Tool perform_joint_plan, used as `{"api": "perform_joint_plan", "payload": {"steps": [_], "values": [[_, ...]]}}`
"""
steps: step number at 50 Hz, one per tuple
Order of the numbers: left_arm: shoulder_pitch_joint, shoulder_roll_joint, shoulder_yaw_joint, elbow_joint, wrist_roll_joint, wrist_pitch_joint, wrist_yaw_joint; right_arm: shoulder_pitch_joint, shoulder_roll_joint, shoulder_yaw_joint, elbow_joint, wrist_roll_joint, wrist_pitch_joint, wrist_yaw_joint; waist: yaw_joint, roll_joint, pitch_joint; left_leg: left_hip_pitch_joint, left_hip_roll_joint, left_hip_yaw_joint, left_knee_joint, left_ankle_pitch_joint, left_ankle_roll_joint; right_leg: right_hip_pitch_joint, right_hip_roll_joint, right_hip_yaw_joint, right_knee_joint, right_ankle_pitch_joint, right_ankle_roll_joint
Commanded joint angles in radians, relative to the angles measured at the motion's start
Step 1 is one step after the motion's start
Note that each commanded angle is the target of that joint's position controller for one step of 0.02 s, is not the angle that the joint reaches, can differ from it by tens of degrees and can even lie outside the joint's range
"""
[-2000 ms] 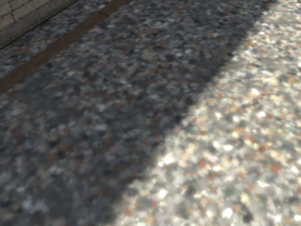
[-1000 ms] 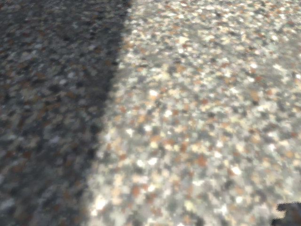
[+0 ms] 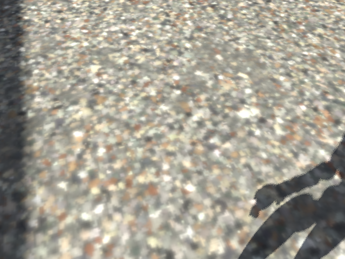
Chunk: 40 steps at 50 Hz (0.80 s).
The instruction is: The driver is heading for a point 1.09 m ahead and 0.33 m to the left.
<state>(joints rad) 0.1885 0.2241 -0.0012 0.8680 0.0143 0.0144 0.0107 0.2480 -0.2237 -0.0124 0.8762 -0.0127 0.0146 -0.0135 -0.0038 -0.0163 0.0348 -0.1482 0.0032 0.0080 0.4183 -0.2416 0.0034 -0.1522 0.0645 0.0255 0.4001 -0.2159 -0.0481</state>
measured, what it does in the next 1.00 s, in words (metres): walks ahead: left foot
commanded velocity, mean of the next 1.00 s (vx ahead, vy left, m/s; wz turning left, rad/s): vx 0.30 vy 0.00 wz -0.01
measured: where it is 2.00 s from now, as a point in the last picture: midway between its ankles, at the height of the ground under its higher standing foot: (167, 196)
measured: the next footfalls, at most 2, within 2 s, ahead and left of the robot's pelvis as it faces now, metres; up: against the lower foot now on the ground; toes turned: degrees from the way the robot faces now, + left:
left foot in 0.90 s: +0.42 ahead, +0.07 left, +0.00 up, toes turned +4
right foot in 1.44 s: +0.73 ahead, -0.09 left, +0.00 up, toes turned +10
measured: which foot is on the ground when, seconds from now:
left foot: down 0.00-0.44, up 0.46-0.88, down 0.90-1.00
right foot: down 0.00-0.90, up 0.92-1.00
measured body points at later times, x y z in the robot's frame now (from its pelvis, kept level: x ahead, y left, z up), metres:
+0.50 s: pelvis +0.05 -0.02 -0.01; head +0.05 -0.03 +0.44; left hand +0.06 +0.24 -0.14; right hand +0.06 -0.28 -0.16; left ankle -0.01 +0.11 -0.72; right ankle +0.03 -0.10 -0.74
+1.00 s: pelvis +0.31 +0.01 -0.02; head +0.34 +0.02 +0.43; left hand +0.27 +0.25 -0.17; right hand +0.43 -0.24 -0.15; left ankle +0.38 +0.07 -0.74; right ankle +0.14 -0.10 -0.64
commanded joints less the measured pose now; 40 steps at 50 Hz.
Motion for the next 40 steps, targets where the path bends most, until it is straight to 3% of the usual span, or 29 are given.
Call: {"api": "perform_joint_plan", "payload": {"steps": [1, 4, 8, 9, 11, 13, 14, 15, 16, 18, 20, 21, 22, 23, 24, 25, 26, 27, 29, 32, 35, 38, 40], "values": [[0.018, 0.121, 0.032, 0.001, -0.001, -0.015, 0.004, 0.012, -0.123, -0.025, -0.008, 0.005, -0.022, -0.008, 0.002, 0.085, -0.009, -0.006, 0.098, -0.108, -0.101, 0.144, 0.03, 0.013, -0.119, 0.116, -0.066, 0.13, -0.017], [0.027, 0.106, 0.028, 0.051, -0.004, -0.018, 0.01, 0.009, -0.11, -0.022, 0.021, 0.003, -0.021, -0.011, -0.002, 0.04, 0.0, 0.011, 0.101, -0.109, -0.103, 0.122, 0.038, -0.01, -0.116, 0.114, -0.088, 0.105, -0.007], [0.04, 0.103, 0.026, 0.106, -0.004, -0.016, 0.015, 0.004, -0.107, -0.019, 0.063, 0.002, -0.021, -0.014, -0.002, 0.024, 0.01, 0.006, 0.098, -0.11, -0.11, 0.102, 0.044, -0.012, -0.118, 0.114, -0.1, 0.101, -0.002], [0.053, 0.103, 0.026, 0.12, -0.003, -0.015, 0.016, 0.016, -0.11, -0.021, 0.076, 0.001, -0.02, -0.013, -0.003, 0.025, -0.013, 0.015, 0.087, -0.107, -0.114, -0.001, 0.05, -0.008, -0.105, 0.105, -0.095, 0.015, -0.006], [0.061, 0.123, 0.036, 0.128, 0.004, -0.007, 0.014, 0.031, -0.146, -0.036, 0.086, -0.003, -0.009, -0.011, -0.011, 0.048, 0.02, -0.025, 0.074, -0.137, -0.114, -0.348, 0.09, -0.092, -0.056, 0.073, -0.024, -0.286, -0.032], [0.027, 0.105, 0.034, 0.109, 0.013, -0.007, 0.004, 0.075, -0.162, -0.045, 0.098, -0.002, -0.002, -0.006, -0.033, 0.097, 0.105, -0.042, 0.146, -0.265, -0.188, -0.562, 0.15, -0.245, -0.032, 0.049, 0.074, -0.382, -0.043], [0.013, 0.072, 0.027, 0.099, 0.017, -0.014, -0.003, 0.107, -0.172, -0.051, 0.114, -0.002, -0.004, -0.007, -0.039, 0.15, 0.116, -0.018, 0.218, -0.361, -0.252, -0.603, 0.189, -0.282, -0.015, -0.013, 0.171, -0.294, -0.033], [0.002, 0.062, 0.023, 0.09, 0.026, -0.022, -0.008, 0.112, -0.175, -0.058, 0.122, -0.004, -0.008, -0.007, -0.038, 0.171, 0.125, -0.026, 0.287, -0.43, -0.3, -0.58, 0.223, -0.288, -0.038, -0.051, 0.252, -0.198, -0.024], [-0.002, 0.081, 0.029, 0.084, 0.023, -0.032, -0.013, 0.104, -0.168, -0.059, 0.121, -0.008, -0.015, -0.005, -0.032, 0.149, 0.111, -0.033, 0.306, -0.445, -0.322, -0.524, 0.234, -0.291, -0.061, -0.04, 0.302, -0.194, -0.023], [0.025, 0.092, 0.034, 0.084, 0.015, -0.05, -0.024, 0.058, -0.175, -0.064, 0.112, -0.008, -0.031, 0.002, 0.001, 0.133, 0.083, -0.038, 0.279, -0.375, -0.312, -0.431, 0.219, -0.251, -0.075, -0.04, 0.282, -0.228, -0.031], [0.123, 0.064, 0.033, 0.119, 0.007, -0.063, -0.025, -0.01, -0.172, -0.068, 0.101, 0.006, -0.036, 0.007, 0.063, 0.137, 0.086, -0.182, 0.199, -0.244, -0.248, -0.393, 0.177, -0.027, -0.044, -0.095, 0.104, -0.132, -0.045], [0.204, 0.062, 0.037, 0.157, 0.006, -0.066, -0.02, -0.027, -0.16, -0.068, 0.097, 0.005, -0.035, 0.01, 0.092, 0.107, 0.086, -0.274, 0.148, -0.19, -0.17, -0.397, 0.159, 0.117, -0.006, -0.115, 0.03, -0.099, -0.044], [0.292, 0.089, 0.046, 0.186, 0.012, -0.072, -0.011, -0.048, -0.132, -0.061, 0.082, -0.002, -0.04, 0.011, 0.122, 0.022, 0.079, -0.388, 0.095, -0.126, -0.025, -0.37, 0.135, 0.246, -0.055, -0.02, -0.043, -0.162, -0.052], [0.407, 0.17, 0.064, 0.201, 0.022, -0.081, 0.0, -0.073, -0.041, -0.036, 0.047, 0.002, -0.049, 0.019, 0.157, -0.22, 0.026, -0.527, -0.023, 0.021, 0.31, -0.309, 0.087, 0.345, -0.312, 0.387, -0.245, -0.47, -0.107], [0.441, 0.225, 0.077, 0.22, 0.016, -0.077, -0.002, -0.097, -0.074, -0.043, 0.023, -0.016, -0.054, 0.023, 0.145, -0.232, 0.08, -0.635, -0.055, 0.012, 0.496, -0.314, 0.096, 0.273, -0.445, 0.637, -0.343, -0.619, -0.184], [0.343, 0.182, 0.068, 0.195, 0.017, -0.077, -0.002, -0.106, -0.111, -0.051, 0.021, -0.024, -0.059, 0.031, 0.083, -0.102, 0.143, -0.646, 0.013, -0.05, 0.594, -0.218, 0.108, 0.191, -0.435, 0.587, -0.326, -0.587, -0.197], [0.265, 0.148, 0.059, 0.167, 0.011, -0.086, -0.005, -0.083, -0.101, -0.049, 0.039, -0.016, -0.067, 0.043, 0.042, -0.053, 0.142, -0.626, 0.042, -0.058, 0.61, -0.125, 0.107, 0.16, -0.382, 0.49, -0.321, -0.48, -0.172], [0.23, 0.132, 0.055, 0.154, 0.006, -0.097, -0.006, -0.06, -0.091, -0.048, 0.054, -0.015, -0.074, 0.05, 0.019, -0.041, 0.12, -0.596, 0.061, -0.048, 0.603, -0.059, 0.095, 0.163, -0.336, 0.395, -0.326, -0.339, -0.148], [0.245, 0.095, 0.042, 0.163, 0.003, -0.113, -0.003, -0.061, -0.087, -0.048, 0.066, -0.029, -0.07, 0.06, 0.014, -0.041, 0.079, -0.566, 0.071, -0.009, 0.599, 0.02, 0.065, 0.189, -0.28, 0.255, -0.317, -0.078, -0.127], [0.334, 0.077, 0.033, 0.204, -0.002, -0.12, 0.0, -0.136, -0.064, -0.041, 0.036, -0.027, -0.058, 0.06, 0.028, -0.055, 0.069, -0.607, 0.067, 0.037, 0.579, 0.062, 0.032, 0.223, -0.257, 0.15, -0.279, 0.234, -0.135], [0.353, 0.072, 0.026, 0.214, 0.002, -0.116, 0.003, -0.272, -0.045, -0.027, -0.023, -0.02, -0.054, 0.058, 0.049, -0.063, 0.097, -0.592, 0.05, 0.079, 0.437, 0.107, 0.015, 0.186, -0.235, 0.09, -0.273, 0.382, -0.139], [0.367, 0.085, 0.025, 0.225, 0.005, -0.116, 0.006, -0.357, -0.034, -0.015, -0.062, -0.01, -0.054, 0.056, 0.064, -0.086, 0.111, -0.495, 0.022, 0.111, 0.266, 0.153, 0.034, 0.168, -0.236, 0.057, -0.272, 0.469, -0.138], [0.357, 0.098, 0.028, 0.231, 0.005, -0.117, 0.008, -0.352, -0.049, -0.017, -0.074, -0.007, -0.055, 0.05, 0.047, -0.092, 0.107, -0.424, 0.006, 0.118, 0.2, 0.154, 0.069, 0.192, -0.259, 0.046, -0.252, 0.581, -0.133]]}}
